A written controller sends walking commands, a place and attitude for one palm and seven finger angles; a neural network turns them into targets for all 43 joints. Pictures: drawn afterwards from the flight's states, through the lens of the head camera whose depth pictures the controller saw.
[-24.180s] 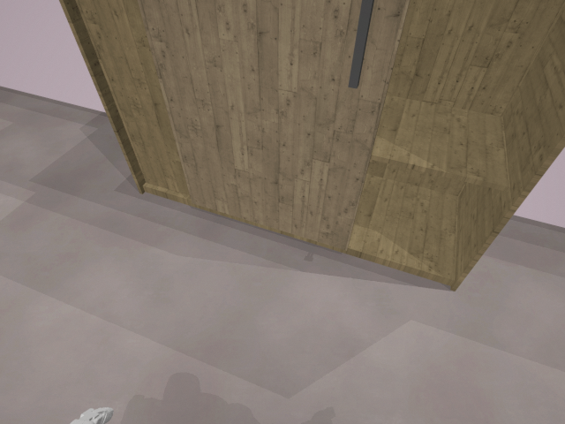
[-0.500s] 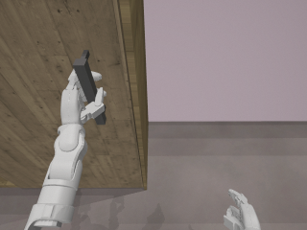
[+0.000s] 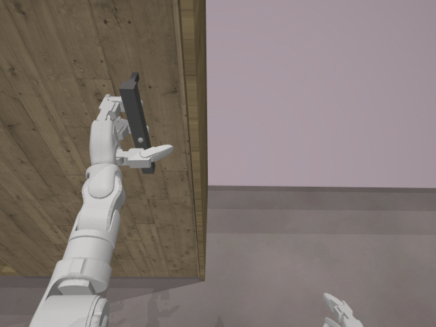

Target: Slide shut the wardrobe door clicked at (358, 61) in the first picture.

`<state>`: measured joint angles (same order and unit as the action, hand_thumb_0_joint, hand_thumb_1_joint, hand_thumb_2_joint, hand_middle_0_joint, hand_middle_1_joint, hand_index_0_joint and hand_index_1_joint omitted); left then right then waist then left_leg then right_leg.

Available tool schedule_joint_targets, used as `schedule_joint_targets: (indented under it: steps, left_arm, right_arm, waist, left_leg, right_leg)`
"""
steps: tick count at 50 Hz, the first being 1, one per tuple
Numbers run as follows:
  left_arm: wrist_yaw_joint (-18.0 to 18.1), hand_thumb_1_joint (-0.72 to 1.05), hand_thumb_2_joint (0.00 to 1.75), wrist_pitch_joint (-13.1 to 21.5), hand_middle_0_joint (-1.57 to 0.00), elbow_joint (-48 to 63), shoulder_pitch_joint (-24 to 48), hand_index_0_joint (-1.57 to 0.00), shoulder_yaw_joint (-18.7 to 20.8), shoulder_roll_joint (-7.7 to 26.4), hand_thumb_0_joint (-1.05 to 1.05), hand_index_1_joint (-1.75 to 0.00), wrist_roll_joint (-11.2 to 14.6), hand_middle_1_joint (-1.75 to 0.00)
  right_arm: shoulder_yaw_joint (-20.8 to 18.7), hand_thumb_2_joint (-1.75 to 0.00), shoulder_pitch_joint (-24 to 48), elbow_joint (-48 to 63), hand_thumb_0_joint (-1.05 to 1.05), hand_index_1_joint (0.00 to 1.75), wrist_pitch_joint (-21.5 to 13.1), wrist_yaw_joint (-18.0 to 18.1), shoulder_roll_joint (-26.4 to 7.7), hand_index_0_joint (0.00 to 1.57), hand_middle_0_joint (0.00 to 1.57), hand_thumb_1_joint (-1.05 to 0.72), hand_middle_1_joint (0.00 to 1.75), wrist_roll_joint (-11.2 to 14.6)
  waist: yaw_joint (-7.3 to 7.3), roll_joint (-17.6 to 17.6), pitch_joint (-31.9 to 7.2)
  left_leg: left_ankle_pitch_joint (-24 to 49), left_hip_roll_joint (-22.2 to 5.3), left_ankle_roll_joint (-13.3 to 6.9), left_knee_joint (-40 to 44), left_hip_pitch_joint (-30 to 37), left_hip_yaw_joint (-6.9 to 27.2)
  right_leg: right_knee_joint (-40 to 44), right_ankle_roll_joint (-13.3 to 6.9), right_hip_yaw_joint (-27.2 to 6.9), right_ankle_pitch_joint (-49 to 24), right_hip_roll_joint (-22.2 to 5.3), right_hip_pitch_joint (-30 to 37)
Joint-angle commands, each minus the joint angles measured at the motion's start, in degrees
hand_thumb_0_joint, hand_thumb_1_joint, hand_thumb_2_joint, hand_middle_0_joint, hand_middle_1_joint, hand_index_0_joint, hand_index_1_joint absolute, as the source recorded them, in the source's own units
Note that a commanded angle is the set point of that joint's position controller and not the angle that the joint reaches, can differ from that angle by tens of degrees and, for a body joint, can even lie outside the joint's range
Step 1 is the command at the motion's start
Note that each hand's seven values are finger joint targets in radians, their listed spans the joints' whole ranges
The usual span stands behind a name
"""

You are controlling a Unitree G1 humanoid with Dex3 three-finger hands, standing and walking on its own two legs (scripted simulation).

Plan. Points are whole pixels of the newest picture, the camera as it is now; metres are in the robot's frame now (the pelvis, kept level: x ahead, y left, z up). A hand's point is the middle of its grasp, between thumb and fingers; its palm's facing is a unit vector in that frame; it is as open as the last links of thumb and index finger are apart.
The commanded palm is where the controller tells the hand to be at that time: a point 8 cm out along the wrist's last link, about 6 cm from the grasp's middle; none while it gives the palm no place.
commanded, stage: loosen the grip on the handle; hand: left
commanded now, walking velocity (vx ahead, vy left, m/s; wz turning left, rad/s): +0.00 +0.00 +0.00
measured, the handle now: (142, 126) +0.44 +0.18 +0.15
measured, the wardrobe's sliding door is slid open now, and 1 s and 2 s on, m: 0.00 0.00 0.00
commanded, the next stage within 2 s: slip the hand off the handle in 0.28 s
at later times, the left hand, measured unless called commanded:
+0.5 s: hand (148, 142) +0.40 +0.16 +0.15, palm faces +0.14 -0.99 -0.08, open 14.6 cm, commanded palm +0.36 +0.22 +0.15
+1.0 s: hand (108, 144) +0.39 +0.23 +0.15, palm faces +0.21 -0.97 -0.10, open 14.7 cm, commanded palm +0.35 +0.27 +0.15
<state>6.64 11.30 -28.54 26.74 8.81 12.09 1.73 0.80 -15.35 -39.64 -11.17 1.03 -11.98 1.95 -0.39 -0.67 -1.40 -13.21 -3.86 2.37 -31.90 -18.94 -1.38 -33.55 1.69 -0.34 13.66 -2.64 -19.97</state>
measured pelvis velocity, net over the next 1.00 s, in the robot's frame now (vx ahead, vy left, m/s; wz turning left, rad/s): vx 0.05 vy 0.01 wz -0.01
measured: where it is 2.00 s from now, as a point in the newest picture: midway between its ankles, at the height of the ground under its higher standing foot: outside the picture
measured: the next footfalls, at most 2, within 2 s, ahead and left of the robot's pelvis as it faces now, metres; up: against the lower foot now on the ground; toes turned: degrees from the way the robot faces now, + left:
none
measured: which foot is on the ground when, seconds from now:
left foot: down 0.00-1.00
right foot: down 0.00-1.00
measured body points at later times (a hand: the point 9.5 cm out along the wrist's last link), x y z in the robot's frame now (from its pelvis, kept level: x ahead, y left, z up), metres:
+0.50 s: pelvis +0.03 +0.01 +0.00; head +0.04 +0.01 +0.45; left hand +0.38 +0.21 +0.16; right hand +0.18 -0.23 -0.09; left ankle +0.04 +0.15 -0.73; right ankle +0.05 -0.14 -0.73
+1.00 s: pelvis +0.05 +0.01 +0.00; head +0.05 +0.00 +0.45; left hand +0.37 +0.28 +0.15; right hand +0.19 -0.23 -0.10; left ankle +0.04 +0.15 -0.73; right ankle +0.05 -0.14 -0.73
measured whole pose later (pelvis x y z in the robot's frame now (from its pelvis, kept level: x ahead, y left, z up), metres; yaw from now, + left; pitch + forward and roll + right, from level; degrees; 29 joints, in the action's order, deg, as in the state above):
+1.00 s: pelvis +0.05 +0.01 +0.00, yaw -1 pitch +3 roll +0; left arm -4.0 12.0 -16.6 13.1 15.3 16.5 8.4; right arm 0.6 -15.3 -40.1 -10.9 3.9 -13.5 1.7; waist 1.5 1.4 -3.4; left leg -19.2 -3.1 2.4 -36.2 -19.5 0.3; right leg -35.5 2.3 -0.8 18.3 -2.1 -19.7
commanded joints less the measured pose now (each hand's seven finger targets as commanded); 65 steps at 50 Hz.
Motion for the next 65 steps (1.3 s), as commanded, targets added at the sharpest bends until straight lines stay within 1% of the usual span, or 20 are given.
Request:
schedule_joint_targets:
  steps: [1,3,4,5,6,8,13,17,18,19,20,22,25,27,39,43,46,53,61,65]
  left_arm:
    - [-2.9,-0.55,0.2,6.2,-0.37,10.0,27.5,-0.37,-2.0,7.3,0.0,-1.3,0.7,-1.3]
    - [-2.9,-0.55,0.2,6.5,-0.34,9.6,29.7,-0.34,-1.9,6.8,0.0,-1.27,2.1,-1.27]
    - [-2.7,-0.55,0.2,6.4,-0.33,7.0,27.4,-0.33,0.5,8.7,0.0,-1.25,2.6,-1.25]
    - [-2.2,-0.55,0.2,6.9,-0.32,10.6,26.3,-0.32,4.2,13.2,0.0,-1.23,2.9,-1.23]
    - [-1.7,-0.55,0.2,7.1,-0.3,11.9,25.2,-0.3,4.9,14.0,0.0,-1.22,2.7,-1.22]
    - [-1.2,-0.55,0.2,7.3,-0.28,14.2,23.7,-0.28,0.2,8.3,0.0,-1.18,2.4,-1.18]
    - [0.0,-0.55,0.2,6.4,-0.25,18.8,19.3,-0.25,-0.3,7.3,0.0,-1.15,2.3,-1.15]
    - [0.4,-0.55,0.2,4.5,-0.25,22.1,14.0,-0.25,1.4,8.3,0.0,-1.15,1.6,-1.15]
    - [0.3,-0.55,0.2,4.1,-0.25,25.1,13.0,-0.25,-1.0,5.5,0.0,-1.15,2.0,-1.15]
    - [0.3,-0.55,0.2,3.1,-0.25,18.9,10.8,-0.25,0.0,6.0,0.0,-1.15,1.7,-1.15]
    - [0.3,-0.55,0.2,2.7,-0.25,20.6,11.3,-0.25,-0.1,5.8,0.0,-1.15,2.0,-1.15]
    - [0.2,-0.55,0.2,2.6,-0.25,21.7,11.0,-0.25,3.8,10.2,0.0,-1.15,1.8,-1.15]
    - [-0.6,-0.55,0.2,1.7,-0.25,22.2,7.5,-0.25,4.9,10.1,0.0,-1.15,2.5,-1.15]
    - [-1.2,-0.55,0.2,1.3,-0.25,21.8,7.1,-0.25,5.5,10.3,0.0,-1.15,3.2,-1.15]
    - [-7.1,-0.55,0.2,4.2,-0.25,25.5,10.0,-0.25,6.7,12.6,0.0,-1.15,5.3,-1.15]
    - [-9.2,-0.55,0.2,4.7,-0.25,26.2,7.0,-0.25,8.0,13.2,0.0,-1.15,6.6,-1.15]
    - [-10.0,-0.55,0.2,4.6,-0.25,25.0,5.0,-0.25,11.6,16.8,0.0,-1.15,7.1,-1.15]
    - [-12.2,-0.55,0.2,4.3,-0.25,28.6,-1.2,-0.25,8.5,12.8,0.0,-1.15,8.4,-1.15]
    - [-10.5,-0.55,0.2,4.1,-0.25,35.9,-8.2,-0.25,12.4,16.0,0.0,-1.15,8.2,-1.15]
    - [-11.0,-0.55,0.2,4.1,-0.25,39.6,-12.1,-0.25,9.9,13.0,0.0,-1.15,8.9,-1.15]
  right_arm:
    - [-2.7,-0.9,4.9,7.2,0.0,0.3,-4.5,1.8,-8.5,0.2,0.2,-0.9,0.3,0.5]
    - [-2.5,-0.9,4.7,6.7,0.0,0.3,-5.0,2.2,-8.5,0.2,0.2,-0.9,0.3,0.5]
    - [-2.6,-0.9,4.9,6.3,0.0,0.3,-5.1,2.4,-8.7,0.2,0.2,-0.9,0.3,0.5]
    - [-2.6,-0.9,5.3,6.9,0.0,0.3,-5.2,2.4,-9.0,0.2,0.2,-0.9,0.3,0.3]
    - [-2.5,-0.9,5.7,7.1,0.0,0.3,-5.1,2.5,-8.9,0.2,0.2,-0.9,0.3,0.1]
    - [-2.3,-0.9,6.1,7.7,0.0,0.3,-5.6,2.1,-8.0,0.2,0.2,-0.9,0.3,0.1]
    - [-2.9,-0.9,4.8,7.0,0.0,0.3,-6.4,2.1,-8.6,0.2,0.2,-0.9,0.3,-0.3]
    - [-3.3,-0.9,3.9,6.4,0.0,0.3,-6.0,2.0,-8.6,0.2,0.2,-0.9,0.3,-0.7]
    - [-3.1,-0.9,3.9,7.0,0.0,0.3,-5.9,1.8,-8.2,0.2,0.2,-0.9,0.3,-0.8]
    - [-3.1,-0.9,3.0,5.7,0.0,0.3,-5.3,2.0,-8.3,0.2,0.2,-0.9,0.3,-0.7]
    - [-3.0,-0.9,2.8,6.1,0.0,0.3,-4.8,1.9,-8.5,0.2,0.2,-0.9,0.3,-0.8]
    - [-3.0,-0.9,3.6,6.6,0.0,0.3,-4.0,2.2,-8.6,0.2,0.2,-0.9,0.3,-0.9]
    - [-2.8,-0.9,4.4,7.4,0.0,0.3,-3.0,2.5,-7.9,0.2,0.2,-0.9,0.3,-0.8]
    - [-2.5,-0.9,4.7,7.5,0.0,0.3,-2.2,2.7,-7.9,0.2,0.2,-0.9,0.3,-0.6]
    - [-2.6,-0.9,4.7,7.9,0.0,0.3,-2.3,3.3,-8.2,0.2,0.2,-0.9,0.3,-0.5]
    - [-2.7,-0.9,4.4,7.9,0.0,0.3,-2.8,3.3,-8.2,0.2,0.2,-0.9,0.3,-0.4]
    - [-2.9,-0.9,4.1,7.5,0.0,0.3,-2.8,3.5,-8.8,0.2,0.2,-0.9,0.3,-0.4]
    - [-2.8,-0.9,4.8,9.2,0.0,0.3,-3.9,3.3,-8.6,0.2,0.2,-0.9,0.3,-0.1]
    - [-2.6,-0.9,6.1,9.5,0.0,0.3,-5.1,3.4,-8.6,0.2,0.2,-0.9,0.3,-0.6]
    - [-2.1,-0.9,7.0,10.0,0.0,0.3,-5.9,3.1,-7.9,0.2,0.2,-0.9,0.3,-0.6]
  waist:
    - [-0.76,-1.1,-10.3]
    - [-1.04,-2.4,-10.2]
    - [-0.3,-3.4,-9.3]
    - [1.42,-2.9,-11.7]
    - [2.02,-0.5,-13.1]
    - [1.23,0.3,-11.6]
    - [0.78,-1.5,-11.8]
    - [1.75,0.2,-15.2]
    - [1.76,-0.4,-15.9]
    - [0.91,-1.3,-12.3]
    - [0.89,-2.6,-12.4]
    - [1.9,-1.0,-14.0]
    - [2.61,-1.2,-14.6]
    - [2.34,-1.8,-13.1]
    - [0.92,1.7,-15.4]
    - [1.75,3.4,-17.1]
    - [2.32,2.3,-16.1]
    - [2.6,2.6,-15.0]
    - [3.55,2.6,-13.8]
    - [3.35,3.1,-12.2]
  left_leg:
    - [-15.3,3.2,-2.6,5.8,2.1,-1.0]
    - [-15.8,3.4,-2.7,5.2,1.4,-0.8]
    - [-15.8,3.6,-2.8,4.7,-0.3,-1.0]
    - [-14.6,3.7,-2.8,4.8,-0.2,-1.3]
    - [-13.7,3.9,-2.8,5.0,0.2,-1.3]
    - [-13.4,3.4,-2.9,5.3,0.4,-1.1]
    - [-5.1,3.1,-3.2,4.2,2.1,-1.4]
    - [5.2,3.1,-3.0,3.1,4.5,-1.5]
    - [7.3,3.0,-2.9,2.9,5.4,-1.5]
    - [6.4,3.0,-2.7,2.6,3.8,-1.5]
    - [5.8,3.2,-2.8,2.6,3.3,-1.5]
    - [6.6,3.5,-2.9,2.4,3.4,-1.7]
    - [7.9,3.6,-2.8,2.1,3.4,-2.1]
    - [7.8,3.5,-2.8,2.2,3.0,-1.8]
    - [10.4,3.4,-2.6,0.2,5.2,-0.9]
    - [12.5,3.4,-2.3,-0.2,5.9,-0.6]
    - [12.9,3.3,-2.4,-0.1,4.6,-0.7]
    - [9.7,3.3,-2.4,0.4,4.0,-0.4]
    - [8.2,3.3,-2.6,0.7,3.7,-0.5]
    - [6.9,3.4,-2.5,0.7,3.7,-0.4]
  right_leg:
    - [7.9,-1.7,0.8,13.3,2.3,-1.6]
    - [8.1,-1.5,0.5,14.2,2.2,-1.7]
    - [8.7,-1.4,0.2,15.7,2.1,-1.5]
    - [8.5,-1.5,-0.3,15.9,1.8,1.2]
    - [7.8,-1.6,-0.2,14.5,2.0,2.3]
    - [7.2,-1.6,0.4,12.7,2.0,1.5]
    - [6.8,-1.5,1.1,5.8,2.4,2.4]
    - [4.8,-1.8,1.8,-5.3,2.5,5.3]
    - [4.1,-1.8,2.2,-7.7,2.5,6.0]
    - [4.4,-1.6,2.3,-7.2,2.7,3.9]
    - [4.6,-1.3,2.3,-7.1,2.5,4.0]
    - [4.4,-1.6,2.0,-7.8,2.4,5.4]
    - [4.0,-1.7,2.1,-9.7,2.4,6.8]
    - [4.1,-1.5,2.3,-9.9,2.6,6.4]
    - [2.3,-1.7,2.3,-12.5,2.9,4.9]
    - [1.5,-1.9,2.5,-14.2,2.9,5.8]
    - [1.4,-1.9,2.5,-14.8,2.9,6.3]
    - [1.6,-1.8,2.8,-11.1,2.9,5.4]
    - [2.0,-1.7,2.8,-9.4,2.9,5.8]
    - [2.1,-1.6,3.1,-8.5,2.7,5.3]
